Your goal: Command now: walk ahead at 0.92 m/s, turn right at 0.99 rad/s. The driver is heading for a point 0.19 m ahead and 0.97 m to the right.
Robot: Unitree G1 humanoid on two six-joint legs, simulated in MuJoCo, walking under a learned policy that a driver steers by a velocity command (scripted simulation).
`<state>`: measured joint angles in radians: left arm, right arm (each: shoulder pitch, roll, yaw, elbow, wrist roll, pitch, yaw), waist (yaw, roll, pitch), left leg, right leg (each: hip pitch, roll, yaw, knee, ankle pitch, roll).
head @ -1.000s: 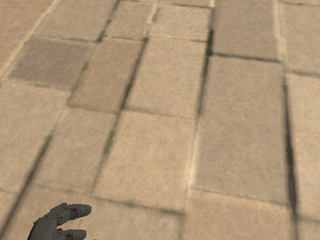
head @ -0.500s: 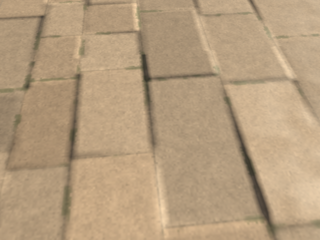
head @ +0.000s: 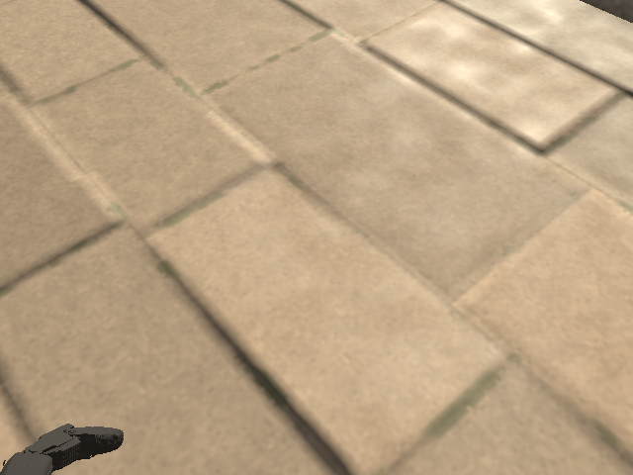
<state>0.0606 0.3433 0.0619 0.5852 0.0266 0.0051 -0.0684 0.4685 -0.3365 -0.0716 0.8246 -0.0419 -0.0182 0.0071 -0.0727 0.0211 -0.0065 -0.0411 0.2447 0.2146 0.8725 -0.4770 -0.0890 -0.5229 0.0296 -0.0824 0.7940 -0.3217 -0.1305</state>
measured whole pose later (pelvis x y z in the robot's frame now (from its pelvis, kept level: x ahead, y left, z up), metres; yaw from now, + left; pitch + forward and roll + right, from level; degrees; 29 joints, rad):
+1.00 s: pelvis +0.81 -0.37 +0.02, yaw -57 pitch -1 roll -1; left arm 0.36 0.33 0.06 0.84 0.02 -0.01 0.00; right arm 0.16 -0.23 0.00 0.67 -0.06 -0.06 0.00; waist 0.01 -0.01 0.08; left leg -0.51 0.13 -0.09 1.29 -0.40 -0.06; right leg -0.24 0.25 0.01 0.54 -0.26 -0.21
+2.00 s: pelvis +1.06 -1.23 +0.03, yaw -110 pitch +0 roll +1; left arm 0.39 0.32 0.06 0.82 0.05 -0.03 -0.11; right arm 0.12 -0.31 -0.03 0.66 0.02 -0.03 -0.07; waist 0.12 0.00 0.07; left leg -0.60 0.11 -0.01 0.60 -0.06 -0.05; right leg -0.02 0.19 0.12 0.47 -0.38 -0.20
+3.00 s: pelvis +0.83 -1.50 +0.04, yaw -115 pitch +1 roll -1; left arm 0.08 0.25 0.04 0.83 0.02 0.09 0.03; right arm 0.08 -0.27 0.01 1.01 -0.02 -0.06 -0.01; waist 0.01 0.02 0.02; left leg -0.18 0.07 0.00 0.45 -0.29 -0.05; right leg -0.11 0.14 0.08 0.36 -0.26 -0.09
